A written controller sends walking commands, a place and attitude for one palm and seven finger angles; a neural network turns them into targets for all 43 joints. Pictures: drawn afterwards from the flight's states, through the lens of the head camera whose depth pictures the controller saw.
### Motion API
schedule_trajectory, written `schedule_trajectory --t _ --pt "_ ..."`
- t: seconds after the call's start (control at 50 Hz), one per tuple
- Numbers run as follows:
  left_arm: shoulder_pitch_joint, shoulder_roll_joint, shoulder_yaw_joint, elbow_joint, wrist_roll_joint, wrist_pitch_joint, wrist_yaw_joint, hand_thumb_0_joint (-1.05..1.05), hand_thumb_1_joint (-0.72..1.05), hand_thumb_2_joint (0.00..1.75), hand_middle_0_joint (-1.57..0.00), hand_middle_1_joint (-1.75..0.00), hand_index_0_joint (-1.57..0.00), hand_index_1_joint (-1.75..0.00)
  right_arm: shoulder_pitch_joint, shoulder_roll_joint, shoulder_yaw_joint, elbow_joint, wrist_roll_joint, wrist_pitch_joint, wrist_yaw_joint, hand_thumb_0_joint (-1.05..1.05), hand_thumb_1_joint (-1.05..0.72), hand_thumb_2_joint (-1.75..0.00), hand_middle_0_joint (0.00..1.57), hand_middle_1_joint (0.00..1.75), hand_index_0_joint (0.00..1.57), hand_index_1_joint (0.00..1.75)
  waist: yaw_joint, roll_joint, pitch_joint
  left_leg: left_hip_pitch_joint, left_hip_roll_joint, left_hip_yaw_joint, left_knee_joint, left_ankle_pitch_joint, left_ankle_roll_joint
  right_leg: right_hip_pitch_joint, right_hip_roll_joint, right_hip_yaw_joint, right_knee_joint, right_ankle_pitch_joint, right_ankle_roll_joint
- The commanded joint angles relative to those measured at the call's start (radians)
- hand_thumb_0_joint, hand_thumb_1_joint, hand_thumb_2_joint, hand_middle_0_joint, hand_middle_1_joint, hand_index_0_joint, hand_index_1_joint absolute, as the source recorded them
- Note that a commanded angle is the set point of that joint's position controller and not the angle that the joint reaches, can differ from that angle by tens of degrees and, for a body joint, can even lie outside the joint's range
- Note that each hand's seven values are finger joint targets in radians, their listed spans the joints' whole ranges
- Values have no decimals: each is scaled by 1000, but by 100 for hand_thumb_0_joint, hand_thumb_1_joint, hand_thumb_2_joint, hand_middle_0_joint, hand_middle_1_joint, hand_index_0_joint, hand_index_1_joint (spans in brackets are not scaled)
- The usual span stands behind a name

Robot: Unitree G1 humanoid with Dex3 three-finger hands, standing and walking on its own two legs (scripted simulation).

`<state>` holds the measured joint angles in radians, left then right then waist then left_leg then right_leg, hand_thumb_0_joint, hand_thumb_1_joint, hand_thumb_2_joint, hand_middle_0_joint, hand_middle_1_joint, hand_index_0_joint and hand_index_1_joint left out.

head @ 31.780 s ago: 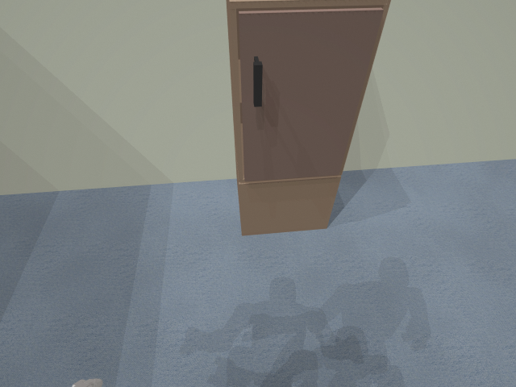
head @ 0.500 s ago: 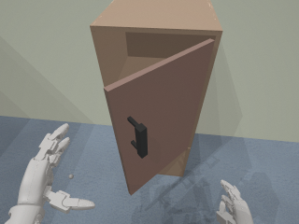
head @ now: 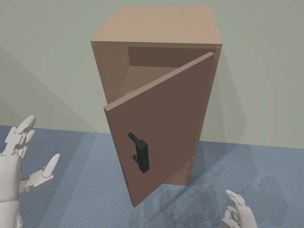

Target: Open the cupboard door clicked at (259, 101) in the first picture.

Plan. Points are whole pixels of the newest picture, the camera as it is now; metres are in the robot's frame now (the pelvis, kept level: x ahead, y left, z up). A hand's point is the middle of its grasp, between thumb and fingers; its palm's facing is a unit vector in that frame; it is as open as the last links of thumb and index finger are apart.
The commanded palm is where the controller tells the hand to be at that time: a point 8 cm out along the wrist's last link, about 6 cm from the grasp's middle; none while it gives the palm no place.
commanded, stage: draw the hand back to the body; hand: left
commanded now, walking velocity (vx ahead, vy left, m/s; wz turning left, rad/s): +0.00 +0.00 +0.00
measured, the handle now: (138, 152) +0.31 +0.09 +0.04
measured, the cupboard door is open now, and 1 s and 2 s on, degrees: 47 47 47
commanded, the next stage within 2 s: step back with the hand held close in 0.46 s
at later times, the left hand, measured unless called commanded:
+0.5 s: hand (41, 169) +0.18 +0.25 +0.15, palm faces +0.45 -0.79 -0.41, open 7.4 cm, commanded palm +0.13 +0.28 +0.16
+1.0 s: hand (31, 178) +0.16 +0.26 +0.15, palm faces +0.33 -0.78 -0.53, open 7.4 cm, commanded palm +0.10 +0.30 +0.17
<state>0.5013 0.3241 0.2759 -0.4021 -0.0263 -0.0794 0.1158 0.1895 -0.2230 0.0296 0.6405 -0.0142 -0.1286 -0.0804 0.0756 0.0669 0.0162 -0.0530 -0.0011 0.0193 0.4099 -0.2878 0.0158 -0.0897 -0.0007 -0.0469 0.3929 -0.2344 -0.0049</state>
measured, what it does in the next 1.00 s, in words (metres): shifts its weight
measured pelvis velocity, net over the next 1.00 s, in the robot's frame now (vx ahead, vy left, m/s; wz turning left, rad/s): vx -0.05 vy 0.01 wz -0.03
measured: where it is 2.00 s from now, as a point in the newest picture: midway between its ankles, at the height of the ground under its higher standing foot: outside the picture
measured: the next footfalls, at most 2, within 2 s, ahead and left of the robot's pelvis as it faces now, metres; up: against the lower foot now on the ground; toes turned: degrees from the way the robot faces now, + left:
right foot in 1.74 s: -0.21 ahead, -0.10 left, +0.00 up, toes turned -2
left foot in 1.94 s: -0.12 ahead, +0.07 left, +0.00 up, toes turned -2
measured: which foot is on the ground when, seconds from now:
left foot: down 0.00-1.00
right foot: down 0.00-1.00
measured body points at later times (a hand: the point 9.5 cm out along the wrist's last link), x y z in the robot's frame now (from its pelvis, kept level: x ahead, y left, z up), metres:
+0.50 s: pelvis -0.01 -0.01 +0.00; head -0.03 -0.03 +0.45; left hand +0.15 +0.29 +0.17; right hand +0.17 -0.23 -0.09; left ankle -0.04 +0.10 -0.74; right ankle -0.01 -0.12 -0.74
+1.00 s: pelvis -0.05 +0.01 +0.00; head -0.03 +0.00 +0.45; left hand +0.13 +0.30 +0.18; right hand +0.12 -0.25 -0.08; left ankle -0.04 +0.10 -0.74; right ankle -0.01 -0.12 -0.74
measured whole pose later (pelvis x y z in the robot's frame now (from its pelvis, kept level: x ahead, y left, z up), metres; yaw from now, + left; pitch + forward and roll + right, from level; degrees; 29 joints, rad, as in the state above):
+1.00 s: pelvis -0.05 +0.01 +0.00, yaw -2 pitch +0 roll +0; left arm 0.56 0.41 0.39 -0.47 -0.03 -0.16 0.12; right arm 0.17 -0.24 -0.02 0.56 0.01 -0.02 -0.09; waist 0.01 0.02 0.04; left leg -0.25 -0.01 0.06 0.47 -0.23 0.03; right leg -0.29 -0.01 -0.01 0.43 -0.15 0.01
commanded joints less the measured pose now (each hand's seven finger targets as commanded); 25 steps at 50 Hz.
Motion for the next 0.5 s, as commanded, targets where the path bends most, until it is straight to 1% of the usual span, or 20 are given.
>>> schedule_trajectory --t 0.0,0.02,0.06,0.08,0.1,0.12,0.16,0.18,0.2,0.22,0.26,0.28,0.3,0.32,0.36,0.38,0.4,0.42,0.44,0.48 --pt "-104 187 153 -192 -2 -65 22 0 80 86 -20 -30 -20 -30 -126 -100 -38 -149 1 -47 -5 0 -90 -90 20 30 20 30 1 6 -60 -34 33 -14 -58 379 -10 61 -7 18 -51 253 -17" --pt "-112 186 156 -192 -6 -66 22 0 83 87 -20 -30 -20 -30 -123 -99 -38 -149 1 -46 -5 0 -90 -90 20 30 20 30 -2 0 -61 -32 32 -15 -63 377 -9 63 -9 17 -51 254 -16" --pt "-132 207 184 -196 -10 -69 23 0 90 90 -20 -30 -20 -30 -124 -98 -43 -145 1 -43 -6 0 -90 -90 20 30 20 30 -1 -12 -78 -19 31 -7 -61 370 -5 68 -8 21 -56 266 -14" --pt "-125 181 162 -180 -10 -68 19 0 90 90 -20 -30 -20 -30 -126 -98 -43 -144 2 -41 -4 0 -90 -90 20 30 20 30 -4 -6 -63 -21 30 -5 -63 356 -4 58 -7 22 -62 253 -14" --pt "-117 170 150 -162 -9 -66 16 0 90 90 -20 -30 -20 -30 -131 -99 -43 -145 2 -41 -3 0 -90 -90 20 30 20 30 -3 10 -42 -29 30 -6 -67 353 -5 55 -9 22 -68 250 -16" --pt "-109 157 137 -151 -12 -64 13 0 90 90 -20 -30 -20 -30 -129 -98 -43 -143 3 -38 -1 0 -90 -90 20 30 20 30 -6 -4 -28 -29 31 -5 -70 349 -3 48 -9 19 -69 248 -13" --pt "-124 176 148 -174 -11 -66 12 0 90 90 -20 -30 -20 -30 -129 -103 -48 -147 2 -36 0 0 -90 -90 20 30 20 30 -2 -10 -63 -16 30 -3 -68 351 1 59 -8 23 -68 253 -12" --pt "-123 179 151 -174 -11 -68 12 0 90 90 -20 -30 -20 -30 -128 -101 -49 -146 1 -37 0 0 -90 -90 20 30 20 30 -3 -30 -66 -15 29 -3 -67 346 2 61 -7 23 -69 256 -11" --pt "-116 183 154 -162 -10 -67 13 0 90 90 -20 -30 -20 -30 -132 -103 -50 -144 2 -36 -1 0 -90 -90 20 30 20 30 -1 -26 -55 -19 30 -3 -68 347 2 61 -7 26 -73 256 -13" --pt "-122 177 147 -173 -11 -68 12 0 90 90 -20 -30 -20 -30 -132 -101 -49 -147 3 -35 -1 0 -90 -90 20 30 20 30 -3 -24 -56 -18 29 -4 -70 340 2 59 -7 26 -72 251 -12" --pt "-134 191 158 -193 -8 -74 14 0 90 90 -20 -30 -20 -30 -136 -99 -49 -146 2 -38 -1 0 -90 -90 20 30 20 30 -1 4 -67 -13 25 -2 -71 318 2 59 -7 29 -78 232 -13" --pt "-131 197 165 -196 -9 -77 16 0 90 90 -20 -30 -20 -30 -135 -97 -50 -145 2 -41 -2 0 -90 -90 20 30 20 30 0 8 -70 -12 25 -1 -72 308 1 59 -8 30 -80 223 -13" --pt "-127 201 168 -184 -7 -76 17 0 90 90 -20 -30 -20 -30 -140 -99 -47 -143 2 -43 -4 0 -90 -90 20 30 20 30 1 13 -45 -25 24 -4 -76 294 -1 53 -6 28 -85 208 -15" --pt "-133 198 167 -185 -10 -78 18 0 90 90 -20 -30 -20 -30 -139 -97 -46 -145 1 -45 -4 0 -90 -90 20 30 20 30 -1 -17 -40 -31 25 -9 -81 285 0 52 -6 26 -84 203 -14" --pt "-129 197 168 -179 -12 -80 16 0 90 90 -20 -30 -20 -30 -140 -94 -48 -142 2 -46 -5 0 -90 -90 20 30 20 30 0 -14 -42 -25 24 -2 -78 270 5 49 -7 34 -93 194 -12" --pt "-132 199 169 -191 -10 -85 17 0 90 90 -20 -30 -20 -30 -139 -95 -50 -140 3 -49 -5 0 -90 -90 20 30 20 30 -1 -3 -50 -20 22 0 -73 277 5 51 -7 36 -93 202 -13" --pt "-124 200 171 -174 -9 -83 18 0 90 90 -20 -30 -20 -30 -142 -96 -49 -137 3 -51 -5 0 -90 -90 20 30 20 30 0 7 -40 -25 22 -4 -77 266 3 47 -7 34 -97 187 -15" --pt "-127 191 163 -175 -12 -84 18 0 90 90 -20 -30 -20 -30 -140 -96 -48 -138 2 -51 -5 0 -90 -90 20 30 20 30 -2 -10 -41 -27 24 -6 -81 258 3 47 -8 32 -95 179 -13" --pt "-119 188 162 -170 -12 -85 17 0 90 90 -20 -30 -20 -30 -140 -95 -50 -136 2 -52 -5 0 -90 -90 20 30 20 30 -1 4 -41 -25 23 -3 -79 254 5 45 -8 36 -99 178 -13" --pt "-130 186 157 -169 -13 -88 15 0 90 90 -20 -30 -20 -30 -141 -97 -52 -134 4 -54 -4 0 -90 -90 20 30 20 30 -3 -21 -33 -26 23 -4 -81 234 6 36 -6 37 -108 153 -11"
